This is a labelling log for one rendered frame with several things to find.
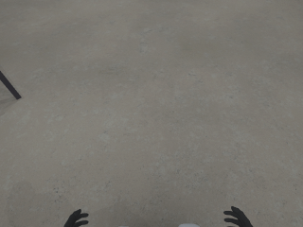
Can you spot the left robot hand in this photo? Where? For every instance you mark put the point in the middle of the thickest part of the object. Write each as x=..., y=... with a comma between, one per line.
x=71, y=222

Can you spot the right robot hand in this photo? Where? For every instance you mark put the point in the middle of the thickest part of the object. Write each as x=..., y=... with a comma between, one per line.
x=241, y=220

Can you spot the table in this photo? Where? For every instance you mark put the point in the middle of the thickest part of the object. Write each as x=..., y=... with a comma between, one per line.
x=9, y=86

